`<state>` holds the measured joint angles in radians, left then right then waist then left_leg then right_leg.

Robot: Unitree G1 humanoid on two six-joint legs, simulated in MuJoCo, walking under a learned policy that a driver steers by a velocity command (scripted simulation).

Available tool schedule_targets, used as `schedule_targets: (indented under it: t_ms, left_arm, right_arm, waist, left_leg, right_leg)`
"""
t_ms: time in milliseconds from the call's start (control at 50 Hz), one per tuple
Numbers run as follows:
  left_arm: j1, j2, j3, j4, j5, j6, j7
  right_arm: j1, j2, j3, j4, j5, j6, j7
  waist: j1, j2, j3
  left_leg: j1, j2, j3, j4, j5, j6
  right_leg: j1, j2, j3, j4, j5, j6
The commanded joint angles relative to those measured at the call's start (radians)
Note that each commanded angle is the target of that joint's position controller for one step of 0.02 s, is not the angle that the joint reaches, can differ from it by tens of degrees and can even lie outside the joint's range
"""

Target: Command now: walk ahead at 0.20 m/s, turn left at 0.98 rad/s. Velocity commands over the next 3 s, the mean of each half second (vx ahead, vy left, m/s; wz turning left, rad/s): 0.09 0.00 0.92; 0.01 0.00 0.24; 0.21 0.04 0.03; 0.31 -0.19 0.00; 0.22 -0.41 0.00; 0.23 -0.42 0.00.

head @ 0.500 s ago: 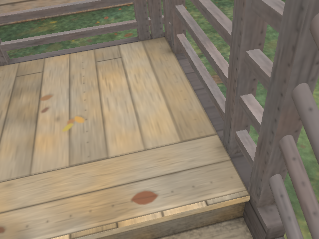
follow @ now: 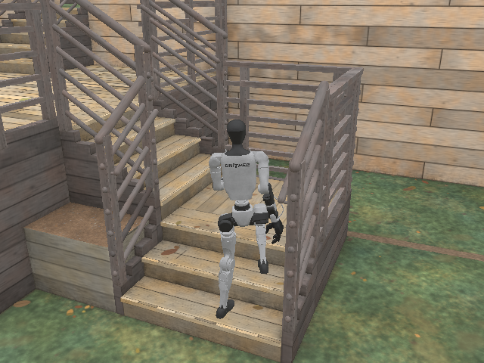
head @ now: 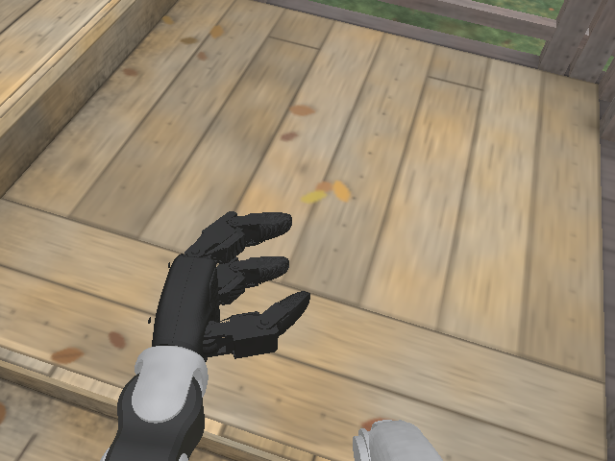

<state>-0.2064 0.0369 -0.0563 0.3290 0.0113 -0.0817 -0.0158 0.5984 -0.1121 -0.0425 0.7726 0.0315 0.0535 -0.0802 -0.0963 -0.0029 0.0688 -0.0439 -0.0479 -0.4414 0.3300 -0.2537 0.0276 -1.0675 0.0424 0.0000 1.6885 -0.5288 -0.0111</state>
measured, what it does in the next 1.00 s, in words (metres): steps to the left, turning left: right foot 0.17 m higher, then left foot 0.17 m lower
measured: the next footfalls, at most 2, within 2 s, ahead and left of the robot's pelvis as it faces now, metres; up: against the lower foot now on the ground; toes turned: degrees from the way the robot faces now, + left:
right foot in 0.06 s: +0.21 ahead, -0.15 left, +0.17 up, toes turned +8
left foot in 0.56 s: +0.01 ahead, +0.19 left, +0.00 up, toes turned +38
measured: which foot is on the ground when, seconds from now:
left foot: down 0.00-0.06, up 0.08-0.54, down 0.56-1.00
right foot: up 0.00-0.04, down 0.06-0.56, up 0.58-0.86, down 0.88-1.00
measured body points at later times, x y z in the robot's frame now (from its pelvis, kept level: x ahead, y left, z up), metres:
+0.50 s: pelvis +0.06 +0.03 +0.06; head +0.09 +0.06 +0.51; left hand -0.04 +0.31 -0.05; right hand +0.42 -0.02 +0.01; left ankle +0.01 +0.16 -0.65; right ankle +0.17 -0.16 -0.59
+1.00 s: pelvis +0.08 +0.12 +0.00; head +0.07 +0.13 +0.45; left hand +0.14 +0.38 -0.09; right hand +0.26 -0.05 -0.13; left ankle -0.02 +0.16 -0.75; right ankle +0.14 +0.00 -0.59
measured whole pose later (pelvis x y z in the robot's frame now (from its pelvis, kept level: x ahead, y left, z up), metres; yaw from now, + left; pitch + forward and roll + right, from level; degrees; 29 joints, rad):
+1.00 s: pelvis +0.08 +0.12 +0.00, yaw +36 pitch +4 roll -4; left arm 0.06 0.06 -0.06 0.74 0.02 0.01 0.06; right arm 0.34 -0.21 -0.03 0.83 -0.02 0.06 -0.02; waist 0.00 0.05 -0.08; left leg -0.15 0.03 0.01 0.32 -0.18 0.05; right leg -0.70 -0.05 -0.07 1.44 -0.80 0.04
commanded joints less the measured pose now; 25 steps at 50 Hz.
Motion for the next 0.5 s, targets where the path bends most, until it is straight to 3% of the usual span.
schedule_targets:
  t_ms: [20, 40, 60, 80, 100, 120, 140, 160, 180, 200, 220, 240, 260, 280, 300, 320, 340, 360, 380, 400, 420, 440, 460, 480, 500]
  left_arm:
    - [0.027, 0.159, 0.106, -0.072, -0.021, -0.001, 0.062]
    - [0.2, 0.266, 0.149, -0.009, -0.038, -0.005, 0.092]
    - [0.379, 0.346, 0.167, 0.048, -0.02, -0.008, 0.091]
    - [0.318, 0.404, 0.154, 0.083, 0.035, 0.025, 0.078]
    - [0.239, 0.295, 0.13, 0.047, 0.004, 0.049, 0.074]
    - [0.152, 0.159, 0.092, 0.078, -0.021, 0.062, 0.088]
    - [0.17, 0.091, 0.073, 0.134, -0.027, 0.065, 0.105]
    - [0.195, 0.098, 0.082, 0.178, -0.027, 0.062, 0.117]
    - [0.241, 0.148, 0.1, 0.214, -0.006, 0.058, 0.126]
    - [0.296, 0.173, 0.11, 0.238, 0.005, 0.055, 0.13]
    - [0.325, 0.189, 0.117, 0.244, -0.001, 0.045, 0.133]
    - [0.361, 0.198, 0.115, 0.244, 0.005, 0.043, 0.134]
    - [0.384, 0.207, 0.119, 0.246, 0.006, 0.043, 0.136]
    - [0.399, 0.232, 0.124, 0.238, 0.019, 0.04, 0.132]
    - [0.354, 0.241, 0.125, 0.224, 0.017, 0.049, 0.128]
    - [0.352, 0.24, 0.121, 0.226, 0.027, 0.058, 0.128]
    - [0.358, 0.281, 0.135, 0.201, 0.027, 0.064, 0.128]
    - [0.382, 0.325, 0.146, 0.182, 0.029, 0.069, 0.114]
    - [0.395, 0.355, 0.157, 0.171, 0.024, 0.074, 0.107]
    - [0.437, 0.39, 0.175, 0.189, -0.007, 0.099, 0.11]
    - [0.414, 0.406, 0.184, 0.17, -0.011, 0.113, 0.108]
    - [0.402, 0.405, 0.188, 0.151, -0.01, 0.121, 0.104]
    - [0.394, 0.387, 0.185, 0.147, 0.004, 0.127, 0.102]
    - [0.387, 0.383, 0.188, 0.16, -0.003, 0.129, 0.101]
    - [0.38, 0.362, 0.185, 0.186, -0.018, 0.132, 0.097]
  right_arm:
    - [-0.197, -0.299, -0.085, -0.156, -0.012, 0.006, 0.005]
    - [-0.293, -0.326, -0.106, -0.185, 0.035, -0.027, 0.012]
    - [-0.328, -0.258, -0.089, -0.21, 0.015, -0.064, 0.042]
    - [-0.206, -0.058, -0.045, -0.226, -0.014, -0.075, 0.066]
    - [-0.181, -0.157, -0.071, -0.222, -0.039, -0.06, 0.093]
    - [-0.254, -0.167, -0.062, -0.253, -0.019, -0.041, 0.088]
    - [-0.269, -0.127, -0.023, -0.27, -0.027, -0.025, 0.07]
    - [-0.294, -0.167, -0.015, -0.286, -0.045, -0.015, 0.067]
    - [-0.333, -0.183, -0.013, -0.296, -0.045, -0.007, 0.07]
    - [-0.386, -0.199, -0.011, -0.305, -0.039, -0.005, 0.071]
    - [-0.403, -0.204, -0.015, -0.302, -0.033, 0.003, 0.067]
    - [-0.446, -0.225, -0.021, -0.313, -0.024, 0.012, 0.063]
    - [-0.477, -0.218, -0.019, -0.326, -0.016, 0.017, 0.059]
    - [-0.481, -0.23, -0.023, -0.329, -0.001, 0.023, 0.055]
    - [-0.505, -0.234, -0.031, -0.345, 0.02, 0.038, 0.055]
    - [-0.547, -0.241, -0.024, -0.368, 0.002, 0.029, 0.062]
    - [-0.559, -0.276, -0.038, -0.374, 0.001, 0.034, 0.068]
    - [-0.571, -0.297, -0.045, -0.372, -0.001, 0.049, 0.084]
    - [-0.588, -0.28, -0.038, -0.37, 0.004, 0.055, 0.101]
    - [-0.616, -0.25, -0.029, -0.381, 0.009, 0.055, 0.102]
    - [-0.624, -0.245, -0.027, -0.368, 0.023, 0.06, 0.099]
    - [-0.608, -0.265, -0.04, -0.349, 0.03, 0.062, 0.097]
    - [-0.621, -0.297, -0.061, -0.325, 0.045, 0.061, 0.105]
    - [-0.634, -0.293, -0.065, -0.319, 0.031, 0.062, 0.114]
    - [-0.612, -0.284, -0.067, -0.296, 0.042, 0.054, 0.126]
  waist:
    - [0.196, 0.358, -0.237]
    - [0.295, 0.342, -0.331]
    - [0.316, 0.052, -0.488]
    - [0.125, -0.62, -0.509]
    - [0.128, -0.569, -0.445]
    - [0.083, -0.474, -0.247]
    - [0.045, -0.336, -0.138]
    - [0.027, -0.198, -0.082]
    - [0.027, -0.091, -0.044]
    - [0.058, -0.011, -0.026]
    - [0.075, 0.026, -0.024]
    - [0.091, 0.027, -0.013]
    - [0.098, 0.003, -0.012]
    - [0.105, -0.028, -0.013]
    - [0.103, -0.085, 0.024]
    - [0.11, -0.112, -0.011]
    - [0.109, -0.106, -0.049]
    - [0.127, -0.073, -0.085]
    - [0.142, -0.07, -0.09]
    - [0.165, -0.12, -0.078]
    - [0.186, -0.16, -0.113]
    - [0.189, -0.172, -0.131]
    - [0.22, -0.151, -0.128]
    - [0.229, -0.175, -0.121]
    - [0.224, -0.172, -0.117]
  left_leg:
    - [-0.394, 0.075, -0.055, -0.072, 1.077, 0.115]
    - [-0.209, 0.03, -0.01, 0.193, 1.481, 0.029]
    - [-0.214, -0.014, 0.024, 0.527, 1.255, 0.04]
    - [-0.481, -0.233, 0.174, 1.051, -0.223, -0.07]
    - [-0.604, -0.168, 0.206, 1.457, -0.314, -0.112]
    - [-0.704, -0.092, 0.275, 1.603, -0.278, -0.118]
    - [-0.738, -0.049, 0.319, 1.616, -0.16, -0.085]
    - [-0.755, -0.002, 0.35, 1.56, -0.013, -0.067]
    - [-0.74, 0.027, 0.359, 1.522, 0.072, -0.062]
    - [-0.723, 0.035, 0.379, 1.487, 0.13, -0.061]
    - [-0.712, 0.041, 0.398, 1.443, 0.19, -0.068]
    - [-0.698, 0.042, 0.403, 1.392, 0.235, -0.073]
    - [-0.699, 0.062, 0.4, 1.323, 0.238, -0.08]
    - [-0.705, 0.074, 0.405, 1.313, 0.22, -0.092]
    - [-0.718, 0.086, 0.406, 1.299, 0.2, -0.107]
    - [-0.728, 0.085, 0.393, 1.309, 0.193, -0.091]
    - [-0.726, 0.097, 0.39, 1.235, 0.196, -0.098]
    - [-0.704, 0.11, 0.413, 1.119, 0.206, -0.098]
    - [-0.625, 0.124, 0.436, 0.91, 0.242, -0.09]
    - [-0.542, 0.1, 0.511, 0.723, 0.102, -0.093]
    - [-0.449, 0.096, 0.541, 0.643, 0.061, -0.092]
    - [-0.412, 0.093, 0.542, 0.576, 0.061, -0.083]
    - [-0.368, 0.091, 0.538, 0.476, 0.252, -0.072]
    - [-0.31, 0.102, 0.52, 0.348, 0.278, -0.043]
    - [-0.21, 0.135, 0.468, 0.165, 0.352, 0.01]
  right_leg:
    - [0.739, 0.051, -0.138, -0.315, 0.141, 0.002]
    - [0.803, -0.002, 0.016, -0.635, 0.065, -0.027]
    - [1.004, -0.151, 0.322, -0.876, 0.138, -0.114]
    - [0.982, -0.507, 0.925, -1.308, 0.602, -0.312]
    - [0.83, -0.574, 1.212, -1.422, 0.354, -0.394]
    - [0.668, -0.489, 0.968, -1.342, 0.105, -0.333]
    - [0.579, -0.434, 0.72, -1.282, -0.189, -0.237]
    - [0.544, -0.39, 0.532, -1.193, -0.289, -0.171]
    - [0.501, -0.378, 0.411, -1.136, -0.259, -0.144]
    - [0.492, -0.374, 0.321, -1.108, -0.197, -0.134]
    - [0.513, -0.382, 0.248, -1.077, -0.15, -0.125]
    - [0.526, -0.377, 0.167, -1.063, -0.089, -0.12]
    - [0.548, -0.385, 0.126, -1.067, -0.065, -0.114]
    - [0.571, -0.418, 0.124, -1.085, -0.114, -0.126]
    - [0.541, -0.424, 0.097, -1.069, -0.036, -0.137]
    - [0.579, -0.432, 0.094, -1.045, 0.097, -0.144]
    - [0.624, -0.48, 0.078, -0.985, 0.212, -0.125]
    - [0.665, -0.499, 0.062, -0.946, 0.207, -0.096]
    - [0.635, -0.474, 0.008, -0.909, 0.161, -0.067]
    - [0.63, -0.446, -0.035, -0.938, 0.181, -0.059]
    - [0.615, -0.457, -0.046, -0.929, 0.182, -0.052]
    - [0.631, -0.472, -0.056, -0.908, 0.179, -0.045]
    - [0.625, -0.474, -0.085, -0.842, 0.253, -0.033]
    - [0.62, -0.491, -0.058, -0.822, 0.309, -0.027]
    - [0.59, -0.469, -0.058, -0.742, 0.298, -0.018]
